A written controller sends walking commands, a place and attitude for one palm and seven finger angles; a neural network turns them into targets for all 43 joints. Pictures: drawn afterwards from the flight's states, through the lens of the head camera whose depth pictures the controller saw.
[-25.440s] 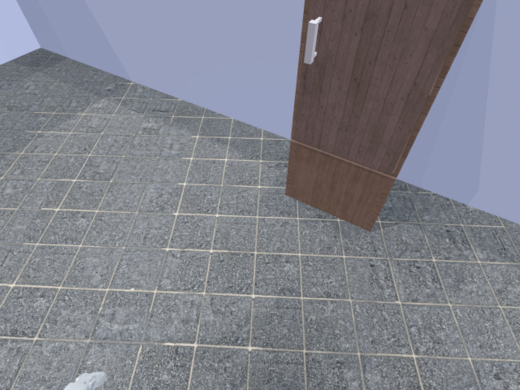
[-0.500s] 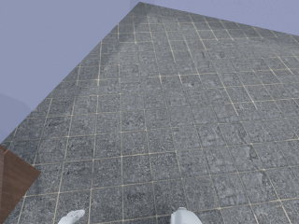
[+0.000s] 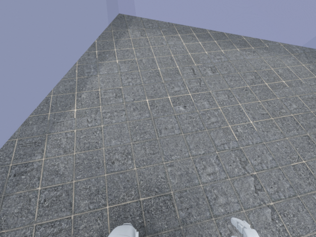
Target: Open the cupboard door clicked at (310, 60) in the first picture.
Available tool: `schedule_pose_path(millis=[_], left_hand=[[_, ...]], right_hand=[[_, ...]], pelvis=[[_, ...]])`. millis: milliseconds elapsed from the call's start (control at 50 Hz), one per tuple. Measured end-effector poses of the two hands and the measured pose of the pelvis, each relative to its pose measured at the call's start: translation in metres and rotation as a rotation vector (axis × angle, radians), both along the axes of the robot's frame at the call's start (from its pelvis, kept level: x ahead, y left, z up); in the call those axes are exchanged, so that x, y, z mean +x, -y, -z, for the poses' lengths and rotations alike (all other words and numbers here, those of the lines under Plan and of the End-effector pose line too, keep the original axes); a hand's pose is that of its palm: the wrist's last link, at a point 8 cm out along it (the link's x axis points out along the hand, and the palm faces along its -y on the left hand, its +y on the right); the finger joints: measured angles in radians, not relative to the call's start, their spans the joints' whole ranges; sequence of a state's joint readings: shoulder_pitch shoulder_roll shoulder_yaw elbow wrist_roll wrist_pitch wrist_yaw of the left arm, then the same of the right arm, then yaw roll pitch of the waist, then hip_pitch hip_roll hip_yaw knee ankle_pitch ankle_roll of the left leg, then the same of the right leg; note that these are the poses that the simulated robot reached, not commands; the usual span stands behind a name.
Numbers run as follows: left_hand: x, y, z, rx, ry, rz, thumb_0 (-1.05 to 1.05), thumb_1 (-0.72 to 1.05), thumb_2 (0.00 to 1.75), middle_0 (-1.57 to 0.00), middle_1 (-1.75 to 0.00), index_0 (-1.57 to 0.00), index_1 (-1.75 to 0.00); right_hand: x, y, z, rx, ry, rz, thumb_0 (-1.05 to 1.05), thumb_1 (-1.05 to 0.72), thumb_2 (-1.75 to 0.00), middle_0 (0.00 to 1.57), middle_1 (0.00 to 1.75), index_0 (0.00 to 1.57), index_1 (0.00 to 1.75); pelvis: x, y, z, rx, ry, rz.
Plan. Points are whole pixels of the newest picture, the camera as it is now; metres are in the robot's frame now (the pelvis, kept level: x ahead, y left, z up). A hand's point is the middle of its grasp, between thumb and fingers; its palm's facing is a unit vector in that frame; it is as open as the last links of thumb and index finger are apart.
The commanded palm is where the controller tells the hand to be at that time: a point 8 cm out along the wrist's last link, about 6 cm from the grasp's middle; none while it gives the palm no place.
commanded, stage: walk to a spot facing it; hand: left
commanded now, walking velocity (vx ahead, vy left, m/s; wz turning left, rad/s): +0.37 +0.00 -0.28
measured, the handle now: out of the picture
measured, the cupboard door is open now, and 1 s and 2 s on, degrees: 43 43 43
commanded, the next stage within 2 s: turn to face it in 0.72 s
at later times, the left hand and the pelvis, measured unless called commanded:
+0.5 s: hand (137, 151) +0.41 +0.11 -0.16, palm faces -0.25 -0.95 -0.20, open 7.4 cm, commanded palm none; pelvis +0.24 -0.04 -0.01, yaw -11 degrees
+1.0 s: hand (139, 137) +0.48 +0.11 -0.19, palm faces -0.11 -0.98 -0.16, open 7.3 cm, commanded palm none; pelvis +0.47 -0.06 -0.01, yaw -8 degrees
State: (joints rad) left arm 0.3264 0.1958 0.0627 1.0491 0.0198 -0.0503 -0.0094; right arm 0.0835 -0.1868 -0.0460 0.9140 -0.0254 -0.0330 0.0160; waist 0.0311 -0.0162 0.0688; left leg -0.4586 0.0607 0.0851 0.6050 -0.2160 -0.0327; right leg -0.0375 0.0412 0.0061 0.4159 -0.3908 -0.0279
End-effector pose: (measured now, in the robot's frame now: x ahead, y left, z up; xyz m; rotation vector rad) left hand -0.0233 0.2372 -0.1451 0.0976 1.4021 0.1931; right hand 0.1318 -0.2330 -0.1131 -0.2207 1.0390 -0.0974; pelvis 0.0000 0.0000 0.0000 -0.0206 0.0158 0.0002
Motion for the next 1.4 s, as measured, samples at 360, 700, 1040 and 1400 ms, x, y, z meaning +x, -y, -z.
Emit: schedule_pose_path(millis=[360, 700, 1040, 1400], left_hand=[[0.3, 0.017, -0.018, -0.032, 0.175, 0.273, 0.0, 0.91, 0.9, -0.19, -0.3, -0.2, -0.3], [0.46, 0.092, -0.019, 0.021, 0.201, 0.297, -0.02, 0.96, 0.9, -0.2, -0.3, -0.21, -0.3], [0.535, 0.076, 0.011, -0.022, 0.015, 0.169, 0.0, 0.91, 0.9, -0.2, -0.3, -0.2, -0.3], [0.631, 0.11, -0.029, 0.103, 0.238, 0.026, 0.0, 0.91, 0.9, -0.2, -0.3, -0.2, -0.3]], right_hand=[[-0.057, -0.008, 0.003, 0.017, -0.413, 0.323, 0.0, -0.94, -0.9, 0.2, 0.3, 0.2, 0.3], [0.119, 0.047, 0.018, 0.112, -0.379, 0.398, 0.01, -0.91, -0.9, 0.2, 0.3, 0.2, 0.3], [0.378, 0.078, 0.015, -0.026, -0.152, 0.203, 0.01, -0.92, -0.9, 0.2, 0.3, 0.2, 0.3], [0.473, 0.134, 0.027, 0.016, -0.275, 0.058, 0.01, -0.91, -0.9, 0.2, 0.3, 0.2, 0.3]], pelvis=[[0.163, -0.004, -0.013, 0.02, -0.01, 0.156], [0.322, 0.074, -0.011, 0.015, -0.006, 0.189], [0.475, 0.063, 0.004, 0.006, 0.006, 0.125], [0.537, 0.119, -0.004, 0.043, -0.025, -0.11]])
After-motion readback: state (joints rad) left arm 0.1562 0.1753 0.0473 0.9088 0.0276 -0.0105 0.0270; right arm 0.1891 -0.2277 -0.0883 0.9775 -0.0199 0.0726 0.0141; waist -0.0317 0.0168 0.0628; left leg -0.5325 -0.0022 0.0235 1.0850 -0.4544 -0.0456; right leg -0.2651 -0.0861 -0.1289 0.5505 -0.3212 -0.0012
